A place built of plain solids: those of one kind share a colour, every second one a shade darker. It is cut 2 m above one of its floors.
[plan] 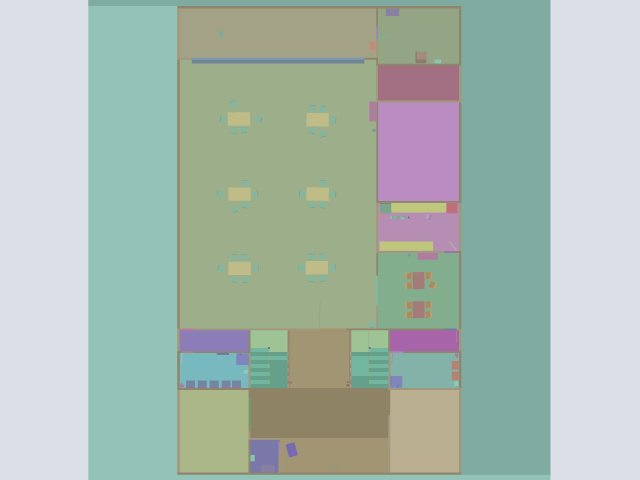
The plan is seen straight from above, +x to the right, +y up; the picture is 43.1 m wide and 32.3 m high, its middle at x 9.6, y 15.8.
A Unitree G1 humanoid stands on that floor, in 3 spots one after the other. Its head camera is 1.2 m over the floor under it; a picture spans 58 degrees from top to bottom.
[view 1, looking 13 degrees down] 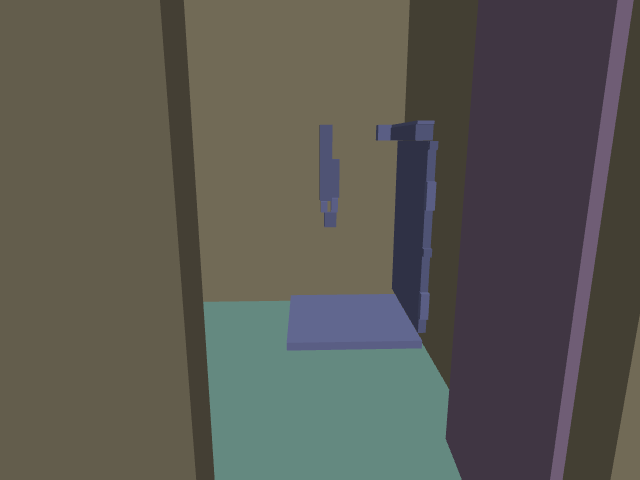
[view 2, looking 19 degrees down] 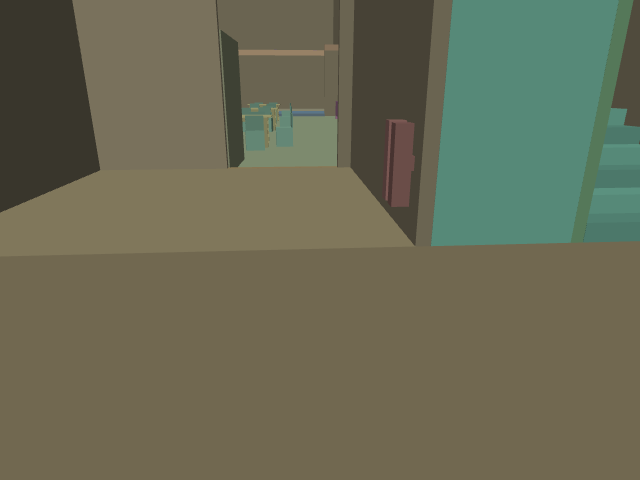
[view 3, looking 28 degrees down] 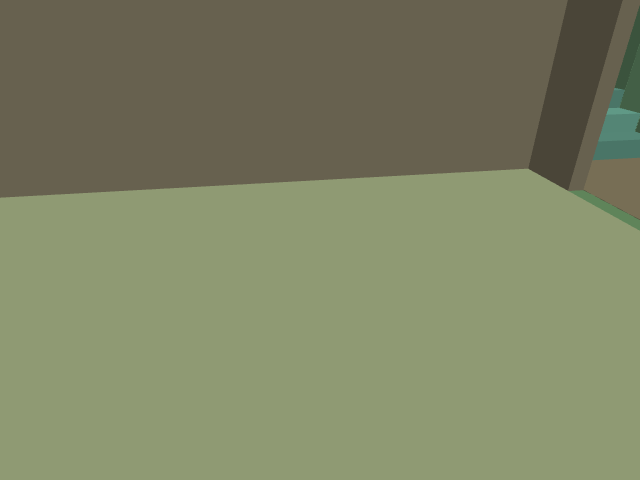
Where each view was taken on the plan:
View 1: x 15.03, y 8.97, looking -92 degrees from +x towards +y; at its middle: wall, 3.22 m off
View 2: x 10.56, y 2.58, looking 86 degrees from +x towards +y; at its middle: floor_foyer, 3.68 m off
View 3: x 2.48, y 2.48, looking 81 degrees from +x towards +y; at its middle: floor_ladies_cloaks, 2.56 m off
